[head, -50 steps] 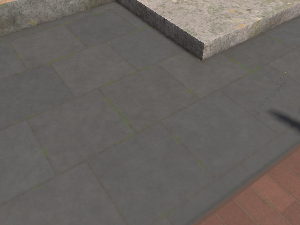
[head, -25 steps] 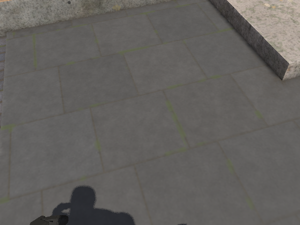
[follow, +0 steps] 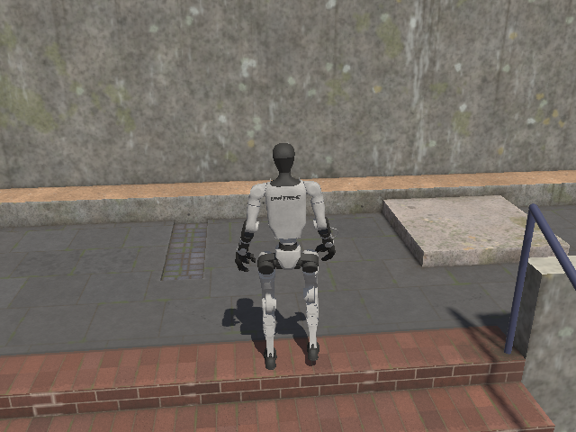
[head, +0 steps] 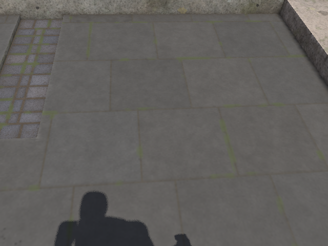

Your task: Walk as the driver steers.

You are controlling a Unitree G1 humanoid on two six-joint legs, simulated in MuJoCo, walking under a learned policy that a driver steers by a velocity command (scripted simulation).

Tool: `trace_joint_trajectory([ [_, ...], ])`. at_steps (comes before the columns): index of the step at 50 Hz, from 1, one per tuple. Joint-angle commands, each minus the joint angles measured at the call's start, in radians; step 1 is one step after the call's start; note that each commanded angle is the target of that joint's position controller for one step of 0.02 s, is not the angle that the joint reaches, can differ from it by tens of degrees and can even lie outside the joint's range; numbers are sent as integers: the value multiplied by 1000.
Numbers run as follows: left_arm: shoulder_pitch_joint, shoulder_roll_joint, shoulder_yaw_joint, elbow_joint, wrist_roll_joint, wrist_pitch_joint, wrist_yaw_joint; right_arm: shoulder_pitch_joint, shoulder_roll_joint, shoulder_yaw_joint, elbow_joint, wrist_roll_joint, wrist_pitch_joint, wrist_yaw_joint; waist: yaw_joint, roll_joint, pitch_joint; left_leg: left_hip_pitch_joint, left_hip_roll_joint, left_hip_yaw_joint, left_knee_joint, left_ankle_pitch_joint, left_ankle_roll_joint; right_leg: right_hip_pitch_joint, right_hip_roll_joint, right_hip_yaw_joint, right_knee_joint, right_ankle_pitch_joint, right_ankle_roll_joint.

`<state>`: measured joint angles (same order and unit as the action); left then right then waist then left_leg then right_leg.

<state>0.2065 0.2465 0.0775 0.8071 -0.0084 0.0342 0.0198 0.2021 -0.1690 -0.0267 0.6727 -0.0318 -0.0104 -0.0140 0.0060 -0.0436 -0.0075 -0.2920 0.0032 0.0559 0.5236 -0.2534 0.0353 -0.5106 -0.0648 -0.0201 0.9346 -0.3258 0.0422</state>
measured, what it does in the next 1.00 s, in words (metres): walks ahead, turning right: right foot, then left foot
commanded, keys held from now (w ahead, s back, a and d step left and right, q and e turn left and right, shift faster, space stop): e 0.20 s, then w+e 0.60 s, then w+q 0.20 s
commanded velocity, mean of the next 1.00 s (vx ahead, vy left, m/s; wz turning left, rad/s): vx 0.29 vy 0.00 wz -0.40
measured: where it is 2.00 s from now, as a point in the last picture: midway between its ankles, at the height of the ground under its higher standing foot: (214, 183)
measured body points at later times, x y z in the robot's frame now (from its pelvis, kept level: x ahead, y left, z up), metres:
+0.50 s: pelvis +0.04 +0.00 +0.01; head +0.04 -0.01 +0.46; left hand +0.22 +0.21 -0.09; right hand +0.11 -0.29 -0.09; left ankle +0.05 +0.14 -0.71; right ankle -0.01 -0.11 -0.73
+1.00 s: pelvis +0.25 -0.10 -0.03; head +0.28 -0.10 +0.42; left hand +0.58 -0.05 -0.09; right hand +0.07 -0.26 -0.17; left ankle +0.07 +0.13 -0.72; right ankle +0.32 -0.24 -0.74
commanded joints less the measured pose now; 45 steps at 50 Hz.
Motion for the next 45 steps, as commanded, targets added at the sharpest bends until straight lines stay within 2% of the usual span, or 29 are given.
trace_joint_trajectory([
  [1, -96, 69, 1, -114, -3, -19, -6, -58, -165, -40, -70, 0, -17, -17, -33, 191, -47, 91, 254, -178, -163, 229, 182, 36, 5, -8, -105, -59, -7],
  [4, -78, 76, 0, -144, -11, -9, -17, -29, -211, -60, -64, 26, 6, -30, -50, 185, -29, 156, 308, -227, -125, 292, 213, 10, 17, -33, -171, -115, -21],
  [7, -12, 66, -1, -152, -3, -6, -29, -53, -215, -67, -57, 46, 18, -34, -1, 168, -36, 110, 275, -167, -63, 307, 152, 145, 40, -54, -399, 112, -71],
  [8, 5, 99, 8, -162, 9, -7, -27, -45, -201, -68, -51, 45, 14, -35, 0, 116, -43, 54, 225, -112, 1, 207, 97, 218, 14, 17, -444, 281, -104],
  [9, 36, 187, 32, -175, 13, -11, -17, -54, -148, -60, -73, 24, 4, -34, -21, -82, -72, -84, 106, 27, 184, 53, 12, 336, -108, 192, -460, 541, -172],
  [10, 41, 207, 39, -192, 3, -13, -12, -128, -114, -44, -107, 19, -1, -39, 20, -247, -73, -225, -32, 59, 302, -124, -63, 364, -213, 414, -533, 508, -319],
  [11, 109, 179, 36, -200, 9, -25, -6, -195, -130, -47, -123, 29, -5, -33, 87, -239, -102, -369, -46, -14, 490, -352, -78, 461, -262, 520, -605, 313, -399],
  [12, 244, 146, 38, -150, 84, -144, -16, -148, -123, -44, -109, -11, -53, -7, 140, -267, -101, -510, -31, -182, 705, -309, -36, 448, -243, 587, -719, -322, -386],
  [13, 148, 139, 33, -151, 93, -178, -19, -124, -173, -61, -86, -23, -80, -6, 72, -183, -15, -574, -11, -203, 808, -237, -16, 366, -223, 579, -735, -421, -320],
  [14, 76, 98, 13, -158, 75, -180, -22, -100, -175, -57, -71, -46, -95, -6, 39, -84, -25, -584, -6, -192, 820, -179, -8, 341, -197, 533, -745, -387, -297],
  [15, 32, 66, -3, -159, 56, -175, -20, -97, -138, -40, -72, -52, -97, -1, 11, -40, -37, -563, 9, -166, 808, -129, -8, 317, -176, 483, -750, -327, -280],
  [16, 0, 62, -10, -173, 51, -169, -14, -90, -134, -36, -80, -41, -93, -2, -4, -10, -54, -506, 18, -144, 788, -105, -28, 281, -160, 444, -752, -265, -268],
  [18, -26, 88, -8, -198, 55, -167, -1, -45, -152, -38, -76, -23, -78, 0, -15, -22, -93, -402, 14, -104, 725, -69, -83, 248, -113, 372, -751, -162, -258],
  [19, -20, 105, -5, -202, 52, -170, -2, -26, -157, -38, -74, -25, -75, 4, -15, -32, -85, -361, 11, -85, 638, -69, -106, 233, -94, 350, -756, -150, -258],
  [23, -68, 149, 15, -238, 31, -173, -49, 51, -139, -26, -48, -24, -80, 17, -22, -60, -49, -78, -1, -74, 179, -196, -118, 131, -66, 341, -690, -138, -274],
  [25, -74, 148, 23, -239, 20, -152, -69, 119, -139, -22, -26, -11, -92, 19, -37, -14, -55, 5, -21, -18, -101, -45, -80, 178, -73, 393, -574, -195, -308],
  [26, -25, 120, 18, -223, 28, -139, -74, 136, -146, -24, -20, -10, -105, 15, -28, 6, -68, 132, -1, -33, -130, 7, -58, 113, -54, 427, -504, -202, -307],
  [27, 13, 63, 7, -205, 37, -139, -71, 192, -164, -29, -24, -12, -124, 5, -52, 38, -103, 272, 74, -108, -100, -17, 0, 2, -16, 421, -370, -207, -270],
  [28, -17, -44, -25, -235, 40, -153, -72, 286, -250, -44, -30, -11, -147, -20, -99, 195, -126, 405, 302, -467, -202, -151, 246, -236, 124, 281, -63, -198, -169],
  [29, -62, -51, -33, -253, 77, -179, -87, 221, -291, -41, -26, -13, -151, -14, -66, 337, -23, 414, 476, -915, -351, -354, 436, -575, 150, 214, 171, -201, -108],
  [30, -117, 26, -22, -222, 67, -181, -81, 160, -223, -24, -15, 1, -152, -9, -59, 128, 41, 379, 465, -806, -366, -453, 362, -670, 71, 213, 303, -67, -112],
  [31, -125, 40, -17, -201, 56, -174, -61, 114, -186, -12, -17, 22, -149, 1, -46, 139, 14, 323, 384, -615, -339, -389, 271, -614, 60, 134, 391, 3, -99],
  [33, -121, 28, -19, -179, 78, -158, -59, 110, -68, 33, 6, 1, -146, -1, -27, 123, -15, 271, 290, -340, -341, -25, 173, -500, 15, 114, 397, 149, -97],
  [34, -145, 34, -17, -172, 76, -153, -78, 103, -61, 36, -2, -8, -142, -13, -34, 113, -24, 258, 263, -255, -358, 115, 157, -447, 4, 92, 353, 176, -79],
  [36, -205, 24, -22, -162, 54, -153, -113, 169, -128, 16, 31, -31, -138, -17, -84, 117, -7, 316, 253, -146, -371, 264, 165, -487, 2, 55, 272, 241, -65],
  [37, -229, 5, -30, -157, 46, -155, -123, 211, -141, 13, 59, -44, -133, -11, -97, 106, -3, 352, 254, -104, -373, 323, 166, -508, -6, 40, 210, 273, -70],
  [39, -261, -23, -43, -150, 43, -151, -136, 254, -140, 15, 105, -46, -125, 8, -107, 96, 9, 361, 244, -20, -384, 417, 166, -470, -13, 7, 61, 317, -81],
  [42, -314, -29, -50, -177, 52, -135, -132, 306, -138, 23, 161, -38, -118, 41, -93, 122, 48, 309, 255, 25, -401, 543, 176, -345, 4, -32, -104, 321, -113],
  [45, -346, 13, -39, -211, 57, -112, -113, 309, -154, 19, 200, -37, -122, 68, -51, 144, 79, 338, 272, 33, -395, 681, 172, -220, 49, -47, -219, 294, -149],
])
